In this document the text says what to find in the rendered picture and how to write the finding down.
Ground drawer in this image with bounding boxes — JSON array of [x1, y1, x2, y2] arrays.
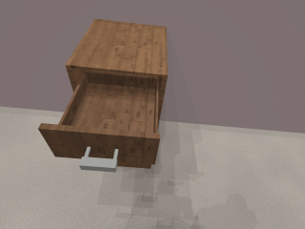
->
[[38, 71, 161, 165]]

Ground handle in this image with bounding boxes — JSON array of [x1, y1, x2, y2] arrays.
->
[[79, 146, 119, 173]]

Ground cabinet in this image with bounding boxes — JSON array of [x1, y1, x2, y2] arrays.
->
[[65, 19, 168, 169]]

